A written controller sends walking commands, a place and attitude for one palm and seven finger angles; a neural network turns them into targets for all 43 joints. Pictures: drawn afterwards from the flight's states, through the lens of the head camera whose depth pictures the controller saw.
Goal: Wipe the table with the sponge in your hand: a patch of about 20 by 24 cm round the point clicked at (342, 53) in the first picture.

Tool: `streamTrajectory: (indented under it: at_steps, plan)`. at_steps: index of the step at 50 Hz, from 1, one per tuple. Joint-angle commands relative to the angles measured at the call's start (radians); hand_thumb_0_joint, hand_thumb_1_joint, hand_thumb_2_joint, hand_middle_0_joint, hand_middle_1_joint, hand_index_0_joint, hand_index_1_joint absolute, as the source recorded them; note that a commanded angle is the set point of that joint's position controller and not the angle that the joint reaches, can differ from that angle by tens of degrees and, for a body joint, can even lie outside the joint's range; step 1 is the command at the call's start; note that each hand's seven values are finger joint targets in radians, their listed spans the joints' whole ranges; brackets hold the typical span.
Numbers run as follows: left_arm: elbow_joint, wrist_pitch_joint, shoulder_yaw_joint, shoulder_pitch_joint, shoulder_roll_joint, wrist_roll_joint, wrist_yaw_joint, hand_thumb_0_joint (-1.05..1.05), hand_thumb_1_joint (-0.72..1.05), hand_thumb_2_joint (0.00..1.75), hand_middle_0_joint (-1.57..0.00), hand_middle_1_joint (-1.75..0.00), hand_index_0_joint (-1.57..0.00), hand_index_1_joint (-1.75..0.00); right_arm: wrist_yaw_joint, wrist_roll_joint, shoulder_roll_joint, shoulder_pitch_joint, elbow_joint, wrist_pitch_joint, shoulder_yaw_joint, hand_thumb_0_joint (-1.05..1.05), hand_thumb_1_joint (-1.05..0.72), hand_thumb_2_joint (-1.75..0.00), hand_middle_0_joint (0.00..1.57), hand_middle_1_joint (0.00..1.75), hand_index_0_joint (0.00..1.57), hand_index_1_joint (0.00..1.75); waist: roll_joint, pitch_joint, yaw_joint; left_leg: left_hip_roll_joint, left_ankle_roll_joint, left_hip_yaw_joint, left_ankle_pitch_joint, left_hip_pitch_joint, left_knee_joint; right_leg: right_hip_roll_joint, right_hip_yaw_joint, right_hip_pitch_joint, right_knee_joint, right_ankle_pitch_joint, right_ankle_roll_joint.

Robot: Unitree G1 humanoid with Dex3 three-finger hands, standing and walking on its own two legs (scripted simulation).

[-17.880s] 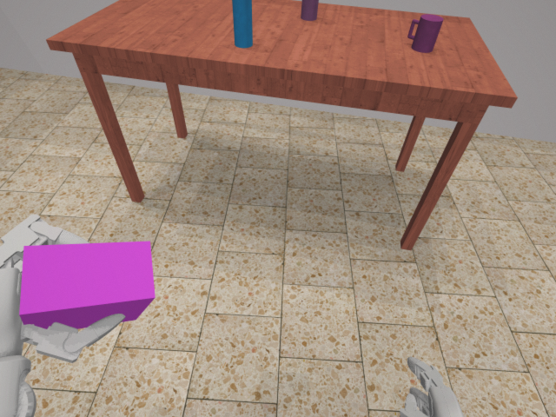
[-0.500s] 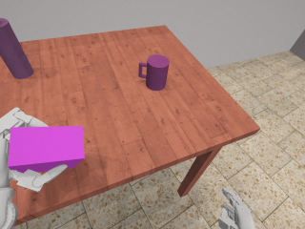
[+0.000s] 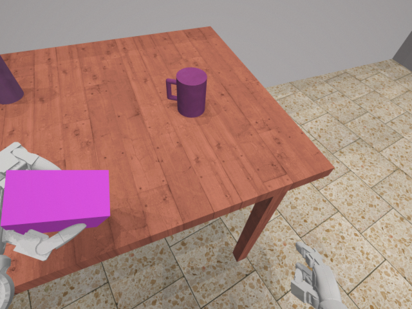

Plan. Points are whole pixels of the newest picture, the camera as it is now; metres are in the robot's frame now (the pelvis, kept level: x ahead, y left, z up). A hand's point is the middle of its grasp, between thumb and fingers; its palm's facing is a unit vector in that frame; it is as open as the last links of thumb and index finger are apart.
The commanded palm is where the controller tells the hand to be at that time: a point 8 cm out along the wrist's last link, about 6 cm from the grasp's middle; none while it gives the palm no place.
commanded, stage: shuffle to correct the standing spot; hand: left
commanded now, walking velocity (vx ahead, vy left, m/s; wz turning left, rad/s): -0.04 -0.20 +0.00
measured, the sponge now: (73, 203) +0.23 +0.22 +0.14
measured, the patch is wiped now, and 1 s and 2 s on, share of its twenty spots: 0.00 0.00 0.00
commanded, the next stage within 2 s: come to a stop and stand still in 0.08 s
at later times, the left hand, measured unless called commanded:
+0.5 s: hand (67, 198) +0.23 +0.22 +0.16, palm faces +0.38 -0.84 -0.39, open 10.2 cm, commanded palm +0.17 +0.26 +0.18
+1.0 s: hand (11, 193) +0.23 +0.30 +0.16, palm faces +0.38 -0.85 -0.36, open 10.2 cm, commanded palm +0.17 +0.33 +0.18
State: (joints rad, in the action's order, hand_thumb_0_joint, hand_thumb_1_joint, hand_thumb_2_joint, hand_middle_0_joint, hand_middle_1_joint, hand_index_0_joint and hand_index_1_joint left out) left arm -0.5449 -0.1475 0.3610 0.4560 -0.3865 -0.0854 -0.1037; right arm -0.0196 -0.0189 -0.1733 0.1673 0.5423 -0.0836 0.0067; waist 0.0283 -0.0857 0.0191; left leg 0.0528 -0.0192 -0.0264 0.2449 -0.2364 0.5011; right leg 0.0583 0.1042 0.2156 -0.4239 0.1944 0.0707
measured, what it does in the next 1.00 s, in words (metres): stands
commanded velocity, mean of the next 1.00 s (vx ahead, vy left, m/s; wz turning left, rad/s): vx -0.01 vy -0.01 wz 0.00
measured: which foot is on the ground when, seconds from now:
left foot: down 0.00-1.00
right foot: down 0.00-1.00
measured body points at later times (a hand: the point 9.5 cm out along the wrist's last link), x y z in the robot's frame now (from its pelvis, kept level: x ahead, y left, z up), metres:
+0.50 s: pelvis +0.01 -0.02 +0.00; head +0.03 -0.02 +0.45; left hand +0.20 +0.26 +0.18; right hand +0.18 -0.27 -0.09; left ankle +0.02 +0.13 -0.74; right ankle +0.02 -0.07 -0.74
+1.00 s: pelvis +0.01 +0.05 +0.01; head +0.03 +0.07 +0.45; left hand +0.20 +0.34 +0.18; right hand +0.20 -0.16 -0.06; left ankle +0.01 +0.13 -0.74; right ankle +0.02 -0.07 -0.74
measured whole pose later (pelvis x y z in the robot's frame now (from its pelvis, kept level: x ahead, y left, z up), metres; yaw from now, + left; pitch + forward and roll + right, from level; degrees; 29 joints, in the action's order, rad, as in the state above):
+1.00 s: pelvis +0.01 +0.05 +0.01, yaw +0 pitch -1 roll -1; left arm -0.51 -0.12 0.33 0.45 -0.38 -0.05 -0.13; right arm -0.04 -0.02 -0.17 0.18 0.55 -0.07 0.04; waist 0.03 -0.05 0.02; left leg -0.03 0.05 -0.02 0.22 -0.18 0.42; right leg -0.01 0.08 0.17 -0.37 0.18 0.00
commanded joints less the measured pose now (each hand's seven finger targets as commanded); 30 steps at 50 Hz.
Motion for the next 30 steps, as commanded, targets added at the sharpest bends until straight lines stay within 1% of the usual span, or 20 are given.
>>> streamTrajectory:
  at_steps: [1,2,3,4,6,7,9,10,11,12,15,16,17,20,21,22,25,26,27,30]
  plan:
    - [-0.208,-0.058,0.115,-0.024,-0.147,-0.015,-0.017,0.00,0.10,1.30,-1.20,-1.60,-1.20,-1.60,-0.010,-0.011,-0.139,-0.078,-0.145,-0.053,-0.058,0.00,-0.90,-0.90,0.20,0.30,0.20,0.30,-0.103,0.186,-0.016,0.095,0.039,0.074,-0.077,0.016,-0.063,-0.131,-0.152,-0.072,0.057,-0.161,-0.038]
    - [-0.200,-0.056,0.099,-0.032,-0.133,-0.017,-0.017,0.00,0.10,1.30,-1.20,-1.60,-1.20,-1.60,-0.012,-0.007,-0.141,-0.064,-0.145,-0.049,-0.058,0.00,-0.90,-0.90,0.20,0.30,0.20,0.30,-0.089,0.184,-0.017,0.096,0.041,0.077,-0.051,-0.004,-0.061,-0.140,-0.149,-0.082,0.058,-0.138,-0.037]
    - [-0.207,-0.054,0.106,-0.044,-0.146,-0.015,-0.017,0.00,0.10,1.30,-1.20,-1.60,-1.20,-1.60,-0.015,-0.008,-0.144,-0.067,-0.146,-0.049,-0.062,0.00,-0.90,-0.90,0.20,0.30,0.20,0.30,-0.088,0.174,-0.016,0.090,0.041,0.071,-0.015,-0.007,-0.053,-0.145,-0.167,-0.063,0.068,-0.111,-0.038]
    - [-0.209,-0.052,0.105,-0.056,-0.149,-0.015,-0.019,0.00,0.10,1.30,-1.20,-1.60,-1.20,-1.60,-0.016,-0.009,-0.145,-0.066,-0.143,-0.047,-0.062,0.00,-0.90,-0.90,0.20,0.30,0.20,0.30,-0.063,0.166,-0.017,0.079,0.040,0.061,0.022,-0.012,-0.038,-0.152,-0.180,-0.044,0.085,-0.072,-0.037]
    - [-0.212,-0.045,0.112,-0.045,-0.159,-0.019,-0.026,0.00,0.10,1.30,-1.20,-1.60,-1.20,-1.60,-0.017,-0.014,-0.141,-0.075,-0.137,-0.046,-0.057,0.00,-0.90,-0.90,0.20,0.30,0.20,0.30,-0.049,0.160,-0.019,0.062,0.041,0.049,0.053,0.015,-0.015,-0.163,-0.203,0.005,0.123,-0.009,-0.029]
    - [-0.205,-0.044,0.102,-0.051,-0.147,-0.018,-0.027,0.00,0.10,1.30,-1.20,-1.60,-1.20,-1.60,-0.019,-0.009,-0.140,-0.066,-0.137,-0.043,-0.057,0.00,-0.90,-0.90,0.20,0.30,0.20,0.30,-0.037,0.159,-0.022,0.057,0.043,0.043,0.076,0.006,0.000,-0.175,-0.208,0.009,0.137,0.038,-0.031]
    - [-0.211,-0.039,0.119,-0.062,-0.167,-0.018,-0.033,0.00,0.10,1.30,-1.20,-1.60,-1.20,-1.60,-0.020,-0.009,-0.143,-0.058,-0.135,-0.040,-0.061,0.00,-0.90,-0.90,0.20,0.30,0.20,0.30,0.012,0.161,-0.021,0.036,0.042,0.026,0.074,0.018,0.056,-0.203,-0.244,0.037,0.175,0.089,-0.034]
    - [-0.213,-0.038,0.118,-0.056,-0.163,-0.018,-0.037,0.00,0.10,1.30,-1.20,-1.60,-1.20,-1.60,-0.019,-0.013,-0.140,-0.059,-0.135,-0.040,-0.060,0.00,-0.90,-0.90,0.20,0.30,0.20,0.30,0.017,0.169,-0.021,0.022,0.041,0.018,0.065,0.028,0.091,-0.225,-0.269,0.045,0.199,0.111,-0.037]
    - [-0.202,-0.036,0.130,-0.026,-0.171,-0.018,-0.047,0.00,0.10,1.30,-1.20,-1.60,-1.20,-1.60,-0.018,-0.018,-0.140,-0.069,-0.128,-0.039,-0.054,0.00,-0.90,-0.90,0.20,0.30,0.20,0.30,-0.011,0.174,-0.021,0.015,0.043,0.028,0.051,0.040,0.096,-0.237,-0.289,0.051,0.216,0.121,-0.032]
    - [-0.204,-0.037,0.113,-0.025,-0.151,-0.015,-0.050,0.00,0.10,1.30,-1.20,-1.60,-1.20,-1.60,-0.019,-0.014,-0.136,-0.066,-0.127,-0.037,-0.048,0.00,-0.90,-0.90,0.20,0.30,0.20,0.30,-0.018,0.174,-0.020,0.010,0.045,0.028,0.047,0.029,0.095,-0.249,-0.294,0.036,0.226,0.135,-0.040]
    - [-0.221,-0.047,0.119,-0.021,-0.161,-0.001,-0.062,0.00,0.10,1.30,-1.20,-1.60,-1.20,-1.60,-0.021,-0.010,-0.142,-0.075,-0.116,-0.041,-0.042,0.00,-0.90,-0.90,0.20,0.30,0.20,0.30,-0.046,0.182,-0.012,0.005,0.049,0.042,-0.022,0.001,0.055,-0.254,-0.294,-0.046,0.213,0.020,-0.064]
    - [-0.217,-0.048,0.119,-0.003,-0.164,0.001,-0.064,0.00,0.10,1.30,-1.20,-1.60,-1.20,-1.60,-0.021,-0.011,-0.146,-0.089,-0.111,-0.043,-0.040,0.00,-0.90,-0.90,0.20,0.30,0.20,0.30,-0.082,0.179,-0.010,0.010,0.051,0.051,-0.047,0.021,0.036,-0.248,-0.283,-0.040,0.203,-0.010,-0.071]
    - [-0.201,-0.049,0.108,-0.001,-0.150,0.004,-0.065,0.00,0.10,1.30,-1.20,-1.60,-1.20,-1.60,-0.023,-0.008,-0.141,-0.084,-0.109,-0.042,-0.035,0.00,-0.90,-0.90,0.20,0.30,0.20,0.30,-0.076,0.172,-0.008,0.017,0.055,0.052,-0.058,0.011,0.016,-0.238,-0.259,-0.063,0.193,-0.034,-0.086]
    - [-0.171,-0.047,0.104,-0.007,-0.146,0.012,-0.064,0.00,0.10,1.30,-1.20,-1.60,-1.20,-1.60,-0.024,-0.010,-0.147,-0.078,-0.108,-0.039,-0.039,0.00,-0.90,-0.90,0.20,0.30,0.20,0.30,-0.026,0.169,-0.004,0.018,0.054,0.052,-0.105,-0.004,0.015,-0.230,-0.251,-0.113,0.180,-0.156,-0.119]
    - [-0.154,-0.044,0.113,0.007,-0.159,0.012,-0.065,0.00,0.10,1.30,-1.20,-1.60,-1.20,-1.60,-0.023,-0.011,-0.148,-0.087,-0.101,-0.036,-0.038,0.00,-0.90,-0.90,0.20,0.30,0.20,0.30,-0.041,0.170,-0.006,0.022,0.056,0.053,-0.114,0.016,0.009,-0.230,-0.242,-0.101,0.173,-0.169,-0.112]
    - [-0.144,-0.042,0.095,0.001,-0.138,0.012,-0.062,0.00,0.10,1.30,-1.20,-1.60,-1.20,-1.60,-0.023,-0.010,-0.147,-0.079,-0.106,-0.033,-0.038,0.00,-0.90,-0.90,0.20,0.30,0.20,0.30,-0.018,0.164,-0.006,0.022,0.056,0.055,-0.115,0.017,0.002,-0.226,-0.230,-0.102,0.169,-0.165,-0.110]
    - [-0.122,-0.038,0.104,-0.010,-0.143,0.012,-0.057,0.00,0.10,1.30,-1.20,-1.60,-1.20,-1.60,-0.023,-0.010,-0.149,-0.074,-0.108,-0.027,-0.040,0.00,-0.90,-0.90,0.20,0.30,0.20,0.30,0.021,0.169,-0.005,0.029,0.058,0.057,-0.129,0.025,-0.014,-0.214,-0.217,-0.113,0.160,-0.185,-0.112]
    - [-0.124,-0.035,0.102,0.000,-0.148,0.011,-0.055,0.00,0.10,1.30,-1.20,-1.60,-1.20,-1.60,-0.021,-0.014,-0.150,-0.088,-0.103,-0.026,-0.039,0.00,-0.90,-0.90,0.20,0.30,0.20,0.30,0.009,0.184,-0.006,0.033,0.060,0.059,-0.143,0.054,-0.020,-0.211,-0.214,-0.104,0.149,-0.194,-0.102]
    - [-0.135,-0.036,0.093,-0.015,-0.136,0.012,-0.055,0.00,0.10,1.30,-1.20,-1.60,-1.20,-1.60,-0.023,-0.010,-0.151,-0.081,-0.108,-0.023,-0.040,0.00,-0.90,-0.90,0.20,0.30,0.20,0.30,0.013,0.192,-0.006,0.034,0.061,0.059,-0.152,0.053,-0.031,-0.211,-0.202,-0.126,0.140,-0.204,-0.099]
    - [-0.169,-0.038,0.087,-0.051,-0.142,0.016,-0.054,0.00,0.10,1.30,-1.20,-1.60,-1.20,-1.60,-0.024,-0.009,-0.151,-0.081,-0.114,-0.026,-0.043,0.00,-0.90,-0.90,0.20,0.30,0.20,0.30,-0.014,0.198,-0.006,0.038,0.057,0.066,-0.182,0.058,-0.051,-0.202,-0.193,-0.145,0.114,-0.237,-0.081]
